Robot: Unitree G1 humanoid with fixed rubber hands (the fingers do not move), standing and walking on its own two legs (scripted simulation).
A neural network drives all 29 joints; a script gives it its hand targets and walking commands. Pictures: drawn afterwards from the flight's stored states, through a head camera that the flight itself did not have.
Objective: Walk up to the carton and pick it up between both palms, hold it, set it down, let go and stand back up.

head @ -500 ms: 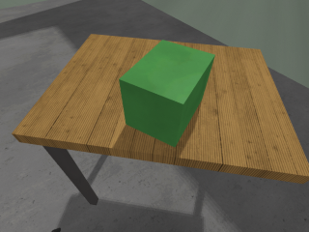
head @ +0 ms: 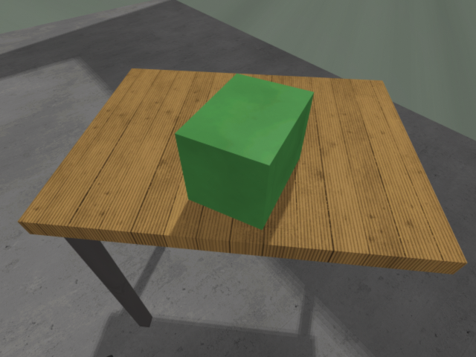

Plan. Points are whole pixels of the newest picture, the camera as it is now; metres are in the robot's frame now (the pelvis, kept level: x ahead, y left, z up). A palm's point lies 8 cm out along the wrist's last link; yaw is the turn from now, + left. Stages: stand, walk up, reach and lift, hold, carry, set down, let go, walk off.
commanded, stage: walk up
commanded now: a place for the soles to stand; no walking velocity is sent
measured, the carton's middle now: (248, 147) +0.49 +0.00 +0.10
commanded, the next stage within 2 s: reach and lift in 0.24 s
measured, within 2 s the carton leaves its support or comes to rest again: neither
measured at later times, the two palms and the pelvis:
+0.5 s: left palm (105, 347) +0.17 +0.24 -0.08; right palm out of the picture +0.14 -0.24 -0.11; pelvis -0.01 -0.01 -0.01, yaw -2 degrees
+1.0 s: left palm (73, 325) +0.19 +0.28 -0.02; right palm out of the picture +0.16 -0.18 -0.04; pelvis +0.03 +0.01 +0.01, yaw -4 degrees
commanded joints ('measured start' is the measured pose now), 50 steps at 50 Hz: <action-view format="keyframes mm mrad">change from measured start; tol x8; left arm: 1 33 154 52 -76 3 -26 11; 12 48 162 51 -65 2 -24 17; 13 -543 221 44 -143 -23 121 37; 23 -108 194 121 -338 39 336 -13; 33 -210 268 132 -458 6 355 -62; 50 -29 275 127 -692 -109 332 -125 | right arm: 1 -17 -140 -40 -86 -1 -27 -6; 12 5 -151 -39 -71 -4 -19 -11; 13 -493 -59 -125 -13 -109 -166 7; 22 -66 -80 -94 -45 -7 -175 -19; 32 -11 99 -4 -440 -7 -20 -123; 50 183 128 6 -797 56 66 -199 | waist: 1 5 16 -23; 12 -5 -21 -31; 14 9 102 58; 16 8 -41 -66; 21 9 -53 -192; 31 50 9 54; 50 34 40 -20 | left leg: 1 -9 121 -154 -136 12 26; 12 36 127 -123 -108 56 28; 13 -287 117 9 -84 -295 -25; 14 -490 158 -4 -146 -459 10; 16 -293 117 48 -21 -227 -15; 18 -184 128 28 -28 -184 -13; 22 56 51 66 -29 198 -48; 33 80 25 144 -218 5 -32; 50 163 67 115 -210 309 -66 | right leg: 1 -12 -103 129 -106 18 -31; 12 -40 -107 156 -107 68 -34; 13 -35 3 -45 79 -169 -32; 14 147 31 -60 164 -124 -19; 15 140 3 -43 169 -111 -30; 17 22 -12 -32 96 -59 -35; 19 162 10 -30 83 85 -30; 24 226 -16 32 -102 345 15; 31 214 -43 59 -227 69 25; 50 292 21 -11 -230 299 6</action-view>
